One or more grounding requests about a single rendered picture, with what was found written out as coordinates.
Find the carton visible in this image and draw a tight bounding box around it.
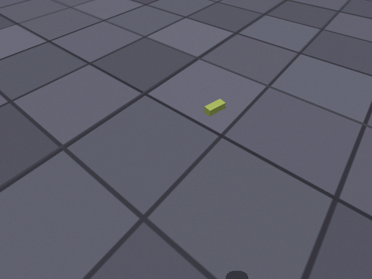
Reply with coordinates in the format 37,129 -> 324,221
204,99 -> 226,117

